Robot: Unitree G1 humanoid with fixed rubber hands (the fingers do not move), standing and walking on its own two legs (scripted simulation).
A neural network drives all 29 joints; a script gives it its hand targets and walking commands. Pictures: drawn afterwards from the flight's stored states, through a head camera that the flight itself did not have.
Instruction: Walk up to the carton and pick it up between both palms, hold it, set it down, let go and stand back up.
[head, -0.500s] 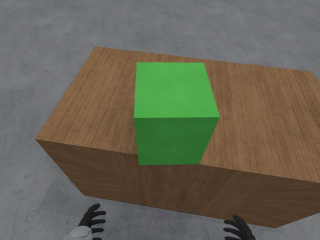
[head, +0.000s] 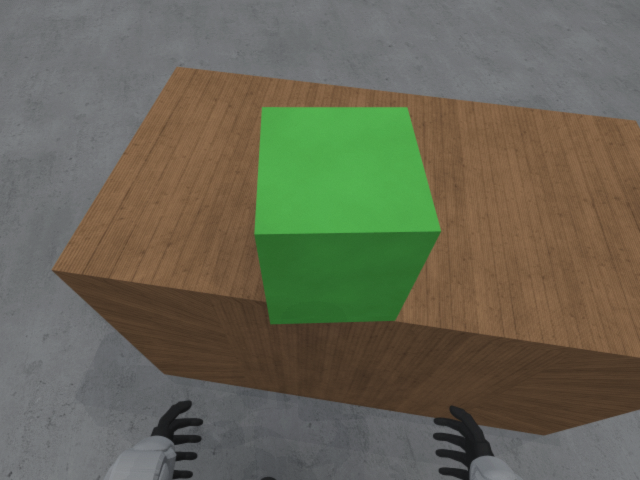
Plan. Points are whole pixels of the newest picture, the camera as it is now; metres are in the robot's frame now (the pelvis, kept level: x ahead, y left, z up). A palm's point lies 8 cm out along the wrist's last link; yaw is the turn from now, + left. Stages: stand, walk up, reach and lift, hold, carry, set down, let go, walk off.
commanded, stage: set down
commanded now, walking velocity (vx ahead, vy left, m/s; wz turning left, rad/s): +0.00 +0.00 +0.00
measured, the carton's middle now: (334, 223) +0.47 +0.00 +0.00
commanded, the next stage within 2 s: let go in 0.02 s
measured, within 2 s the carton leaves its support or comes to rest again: neither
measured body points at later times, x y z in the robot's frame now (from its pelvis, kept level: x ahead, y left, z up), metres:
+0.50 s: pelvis +0.00 +0.01 +0.00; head +0.02 +0.03 +0.45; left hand +0.18 +0.22 -0.10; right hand +0.17 -0.23 -0.09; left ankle +0.04 +0.11 -0.74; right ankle -0.02 -0.10 -0.74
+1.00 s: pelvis +0.00 +0.02 +0.00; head +0.00 +0.04 +0.45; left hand +0.16 +0.25 -0.09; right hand +0.15 -0.21 -0.09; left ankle +0.04 +0.11 -0.74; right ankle -0.02 -0.10 -0.74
